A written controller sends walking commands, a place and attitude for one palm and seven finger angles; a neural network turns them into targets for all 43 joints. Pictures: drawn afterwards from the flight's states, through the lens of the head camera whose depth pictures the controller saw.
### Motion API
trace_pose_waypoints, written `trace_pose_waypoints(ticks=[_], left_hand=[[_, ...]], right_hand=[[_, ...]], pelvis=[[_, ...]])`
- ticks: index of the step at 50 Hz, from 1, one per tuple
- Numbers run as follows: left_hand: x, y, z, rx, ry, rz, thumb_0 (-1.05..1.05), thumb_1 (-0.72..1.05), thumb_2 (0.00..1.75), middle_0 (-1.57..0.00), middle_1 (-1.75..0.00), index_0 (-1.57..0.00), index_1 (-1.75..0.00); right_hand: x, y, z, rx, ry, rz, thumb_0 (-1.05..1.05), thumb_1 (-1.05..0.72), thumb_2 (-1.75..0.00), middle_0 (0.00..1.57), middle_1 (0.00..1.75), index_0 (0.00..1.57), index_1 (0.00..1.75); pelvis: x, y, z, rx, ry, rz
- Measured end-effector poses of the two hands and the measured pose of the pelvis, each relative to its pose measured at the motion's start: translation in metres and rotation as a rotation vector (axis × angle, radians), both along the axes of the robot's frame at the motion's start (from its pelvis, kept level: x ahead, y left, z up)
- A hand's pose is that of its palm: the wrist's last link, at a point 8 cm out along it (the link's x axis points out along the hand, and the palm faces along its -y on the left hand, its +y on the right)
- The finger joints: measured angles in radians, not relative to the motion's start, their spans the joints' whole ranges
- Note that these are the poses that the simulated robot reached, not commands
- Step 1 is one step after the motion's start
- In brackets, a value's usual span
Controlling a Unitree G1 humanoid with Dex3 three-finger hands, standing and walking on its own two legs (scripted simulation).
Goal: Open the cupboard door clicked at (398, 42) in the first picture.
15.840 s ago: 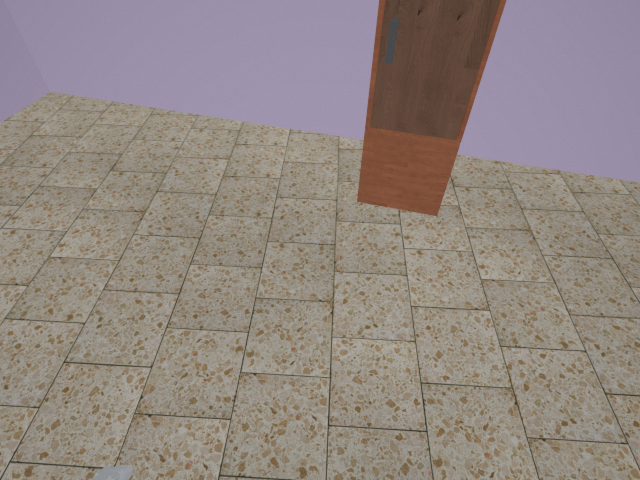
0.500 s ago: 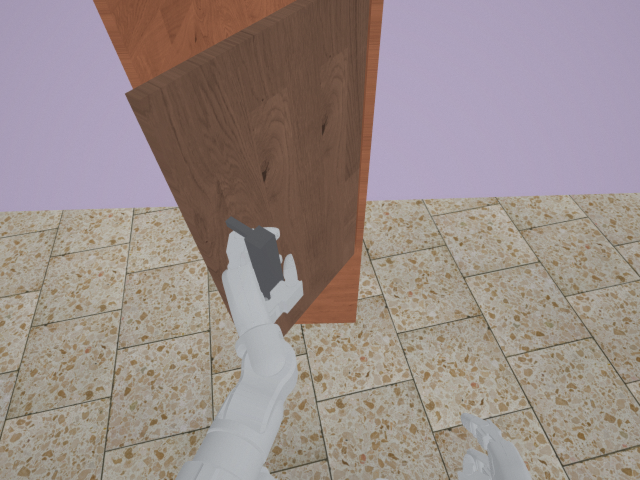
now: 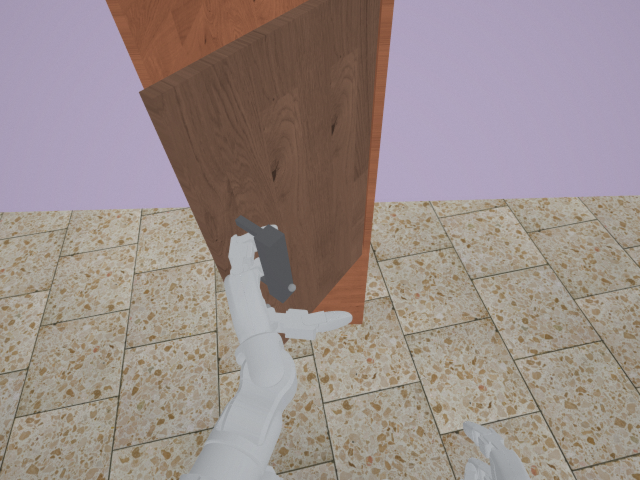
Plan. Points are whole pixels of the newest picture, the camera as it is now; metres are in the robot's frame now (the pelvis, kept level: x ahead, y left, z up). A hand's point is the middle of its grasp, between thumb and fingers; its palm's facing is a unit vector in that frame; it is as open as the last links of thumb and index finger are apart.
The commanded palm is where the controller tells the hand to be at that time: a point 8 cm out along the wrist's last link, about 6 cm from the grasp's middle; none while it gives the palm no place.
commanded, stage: open thumb and fingers to let go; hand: left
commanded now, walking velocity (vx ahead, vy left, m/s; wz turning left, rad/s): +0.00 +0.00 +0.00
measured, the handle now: (264, 258) +0.39 +0.09 +0.06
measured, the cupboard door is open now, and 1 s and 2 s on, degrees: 52 55 55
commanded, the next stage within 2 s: slide the hand sideways off the handle in 0.18 s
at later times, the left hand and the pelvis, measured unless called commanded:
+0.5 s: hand (291, 315) +0.30 +0.04 +0.06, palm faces -0.14 -0.99 -0.03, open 16.3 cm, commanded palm +0.29 +0.08 +0.05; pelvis -0.02 +0.03 -0.01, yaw -1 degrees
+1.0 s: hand (274, 340) +0.27 +0.06 +0.06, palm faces -0.03 -1.00 +0.03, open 16.4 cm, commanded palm +0.24 +0.12 +0.05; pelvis -0.01 +0.04 +0.00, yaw -2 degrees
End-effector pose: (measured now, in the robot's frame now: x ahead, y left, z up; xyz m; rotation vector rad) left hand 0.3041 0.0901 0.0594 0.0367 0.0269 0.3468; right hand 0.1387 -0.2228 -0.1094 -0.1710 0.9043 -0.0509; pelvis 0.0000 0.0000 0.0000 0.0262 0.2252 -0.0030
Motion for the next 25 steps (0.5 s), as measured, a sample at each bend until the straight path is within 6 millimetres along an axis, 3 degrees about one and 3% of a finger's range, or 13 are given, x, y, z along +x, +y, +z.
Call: trace_pose_waypoints(ticks=[12,16,22,25], left_hand=[[-0.002,-0.005,0.0,0.001,-0.004,-0.044,-0.01,-0.5,0.3,-0.23,-0.55,-0.22,-0.55],[-0.002,-0.003,0.0,-0.002,-0.005,-0.062,-0.01,-0.5,0.3,-0.27,-0.47,-0.24,-0.5],[-0.01,0.009,-0.002,0.061,-0.073,-0.428,-0.01,-0.5,0.3,-0.22,-0.38,-0.15,-0.4],[-0.015,0.01,-0.001,-0.007,-0.069,-0.485,-0.01,-0.5,0.3,-0.19,-0.34,-0.13,-0.36]], right_hand=[[-0.006,0.016,0.002,0.003,-0.022,0.002,0.01,-0.9,-0.9,0.2,0.3,0.2,0.3],[-0.008,0.02,0.003,-0.001,-0.023,0.005,0.01,-0.9,-0.9,0.2,0.3,0.2,0.3],[-0.02,0.018,0.003,-0.009,-0.028,-0.021,0.01,-0.9,-0.9,0.2,0.3,0.2,0.3],[-0.028,0.018,0.003,-0.006,-0.03,-0.047,0.01,-0.9,-0.9,0.2,0.3,0.2,0.3]], pelvis=[[-0.009,0.012,-0.003,-0.014,-0.009,-0.008],[-0.013,0.015,-0.003,-0.016,-0.013,-0.008],[-0.019,0.022,-0.006,-0.019,-0.018,-0.005],[-0.02,0.028,-0.005,-0.024,-0.033,-0.012]])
